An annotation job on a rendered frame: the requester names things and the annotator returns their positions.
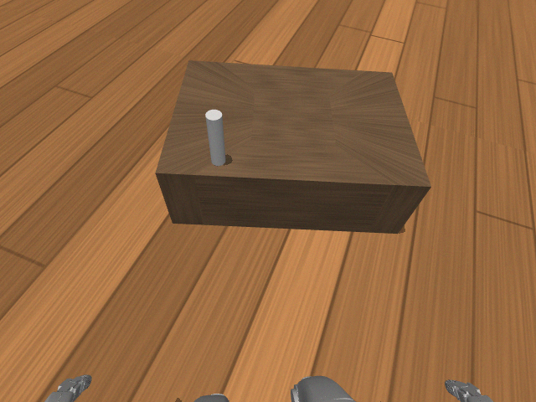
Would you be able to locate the right robot hand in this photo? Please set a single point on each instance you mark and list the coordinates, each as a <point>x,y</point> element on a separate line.
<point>465,392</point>

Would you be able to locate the can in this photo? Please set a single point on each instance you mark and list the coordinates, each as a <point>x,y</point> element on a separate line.
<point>215,129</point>

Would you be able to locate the left robot hand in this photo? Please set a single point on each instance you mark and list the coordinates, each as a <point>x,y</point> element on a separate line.
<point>70,389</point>

